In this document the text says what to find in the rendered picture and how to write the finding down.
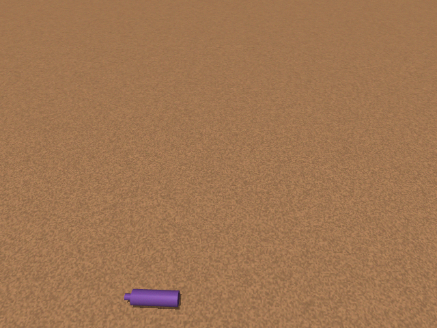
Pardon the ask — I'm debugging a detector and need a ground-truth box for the bottle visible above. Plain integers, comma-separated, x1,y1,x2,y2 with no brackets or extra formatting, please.
124,289,180,307

